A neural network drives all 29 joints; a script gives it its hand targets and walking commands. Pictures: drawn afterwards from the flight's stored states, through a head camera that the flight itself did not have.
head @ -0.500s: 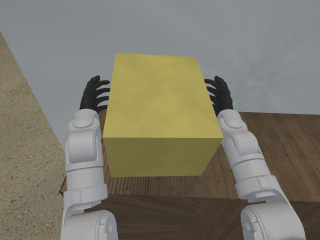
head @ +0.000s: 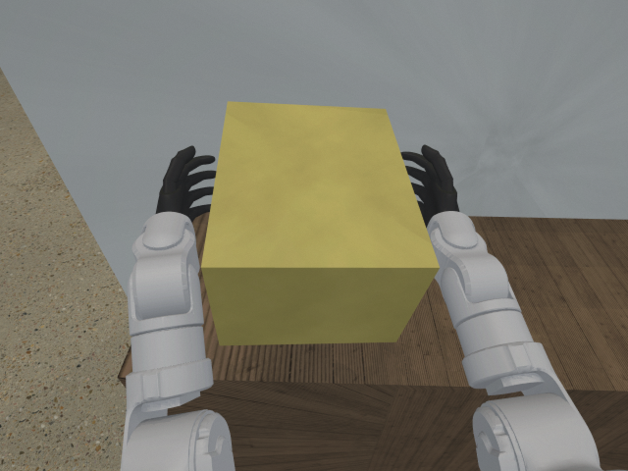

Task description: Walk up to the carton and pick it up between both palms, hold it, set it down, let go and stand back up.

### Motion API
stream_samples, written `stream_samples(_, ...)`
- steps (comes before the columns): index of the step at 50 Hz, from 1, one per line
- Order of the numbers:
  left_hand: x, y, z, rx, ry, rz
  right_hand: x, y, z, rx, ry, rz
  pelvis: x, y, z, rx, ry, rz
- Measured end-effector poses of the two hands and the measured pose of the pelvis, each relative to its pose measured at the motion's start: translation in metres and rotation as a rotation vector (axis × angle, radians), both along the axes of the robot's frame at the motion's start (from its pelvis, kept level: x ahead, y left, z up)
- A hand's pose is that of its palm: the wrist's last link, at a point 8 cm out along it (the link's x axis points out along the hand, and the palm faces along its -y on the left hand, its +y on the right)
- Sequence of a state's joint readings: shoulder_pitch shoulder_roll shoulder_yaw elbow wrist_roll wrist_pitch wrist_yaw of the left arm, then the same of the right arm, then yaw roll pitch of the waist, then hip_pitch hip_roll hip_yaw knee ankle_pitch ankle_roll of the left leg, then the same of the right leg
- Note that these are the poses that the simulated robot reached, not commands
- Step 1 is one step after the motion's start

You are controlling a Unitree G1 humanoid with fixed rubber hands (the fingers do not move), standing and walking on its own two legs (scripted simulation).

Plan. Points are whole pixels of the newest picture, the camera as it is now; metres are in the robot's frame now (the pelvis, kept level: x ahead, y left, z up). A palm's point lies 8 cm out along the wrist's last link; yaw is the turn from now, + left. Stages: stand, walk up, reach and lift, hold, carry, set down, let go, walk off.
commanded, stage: hold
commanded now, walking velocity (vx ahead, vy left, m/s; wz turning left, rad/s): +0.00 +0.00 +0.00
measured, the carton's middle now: (309, 217) +0.39 +0.01 +0.14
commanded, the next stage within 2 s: none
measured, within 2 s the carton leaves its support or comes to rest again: neither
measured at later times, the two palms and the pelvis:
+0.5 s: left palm (172, 220) +0.35 +0.17 +0.18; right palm (434, 213) +0.35 -0.15 +0.17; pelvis +0.00 +0.01 +0.00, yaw +0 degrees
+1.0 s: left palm (175, 216) +0.35 +0.16 +0.19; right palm (437, 210) +0.36 -0.15 +0.18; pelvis +0.00 +0.00 +0.00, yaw +0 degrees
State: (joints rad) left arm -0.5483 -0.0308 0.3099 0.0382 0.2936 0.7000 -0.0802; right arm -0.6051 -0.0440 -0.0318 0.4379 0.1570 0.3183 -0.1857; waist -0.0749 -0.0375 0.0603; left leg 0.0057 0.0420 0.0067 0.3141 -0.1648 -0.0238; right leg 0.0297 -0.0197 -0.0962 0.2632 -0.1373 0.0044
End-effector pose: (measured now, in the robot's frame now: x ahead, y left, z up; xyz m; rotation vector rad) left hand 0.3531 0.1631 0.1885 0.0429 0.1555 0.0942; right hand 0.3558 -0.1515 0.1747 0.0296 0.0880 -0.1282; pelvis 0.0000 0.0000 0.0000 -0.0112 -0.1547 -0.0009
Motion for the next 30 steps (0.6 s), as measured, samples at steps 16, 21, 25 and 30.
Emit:
stream_samples(16, -0.0010, 0.0052, -0.0066, -0.002, 0.008, -0.005, -0.0007, 0.0049, -0.0015, 0.005, 0.005, 0.000, 0.0026, 0.0026, -0.0004, -0.002, -0.009, 0.003)
stream_samples(21, -0.0026, 0.0056, -0.0078, 0.007, 0.006, -0.006, -0.0025, 0.0053, -0.0034, 0.005, 0.002, -0.001, 0.0026, 0.0044, -0.0005, -0.003, -0.008, -0.001)
stream_samples(25, -0.0044, 0.0054, -0.0049, 0.009, -0.002, 0.000, -0.0031, 0.0054, -0.0022, 0.009, -0.006, 0.002, 0.0025, 0.0053, -0.0006, -0.003, -0.002, -0.003)
stream_samples(30, -0.0039, 0.0045, -0.0021, 0.008, -0.001, 0.003, -0.0024, 0.0046, 0.0001, 0.007, -0.006, 0.004, 0.0018, 0.0048, -0.0004, -0.002, -0.003, -0.002)
